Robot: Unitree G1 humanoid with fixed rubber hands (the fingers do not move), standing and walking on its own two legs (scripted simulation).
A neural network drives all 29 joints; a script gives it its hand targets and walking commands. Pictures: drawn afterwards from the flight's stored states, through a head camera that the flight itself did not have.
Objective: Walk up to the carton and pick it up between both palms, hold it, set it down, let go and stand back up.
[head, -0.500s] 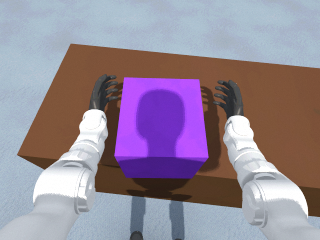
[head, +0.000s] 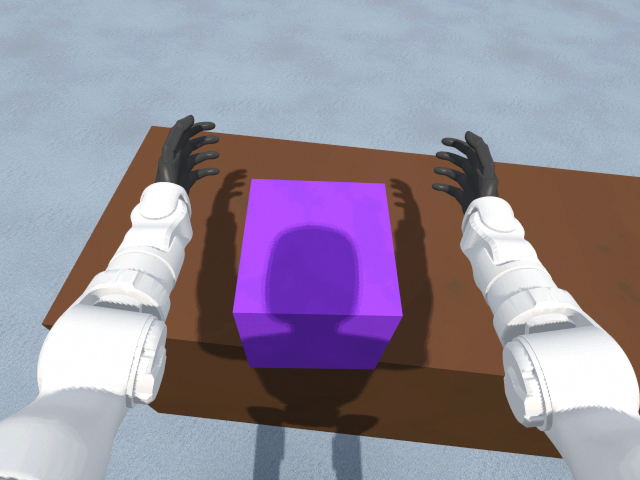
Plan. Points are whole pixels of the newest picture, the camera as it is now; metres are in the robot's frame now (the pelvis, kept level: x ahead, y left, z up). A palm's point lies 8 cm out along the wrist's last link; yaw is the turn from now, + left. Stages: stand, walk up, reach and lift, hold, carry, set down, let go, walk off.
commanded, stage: set down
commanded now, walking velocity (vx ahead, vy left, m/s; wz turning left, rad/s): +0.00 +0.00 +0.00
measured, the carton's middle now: (315, 277) +0.42 +0.02 -0.04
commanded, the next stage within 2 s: none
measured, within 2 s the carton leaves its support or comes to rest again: neither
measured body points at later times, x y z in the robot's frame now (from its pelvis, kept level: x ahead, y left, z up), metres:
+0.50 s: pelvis +0.01 +0.00 +0.01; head +0.04 +0.02 +0.46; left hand +0.41 +0.21 +0.06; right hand +0.41 -0.19 +0.07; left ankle +0.02 +0.12 -0.74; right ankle +0.00 -0.11 -0.74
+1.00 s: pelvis +0.01 +0.00 +0.01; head +0.03 +0.02 +0.46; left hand +0.34 +0.22 +0.01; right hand +0.34 -0.19 +0.02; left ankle +0.02 +0.12 -0.74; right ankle +0.00 -0.11 -0.74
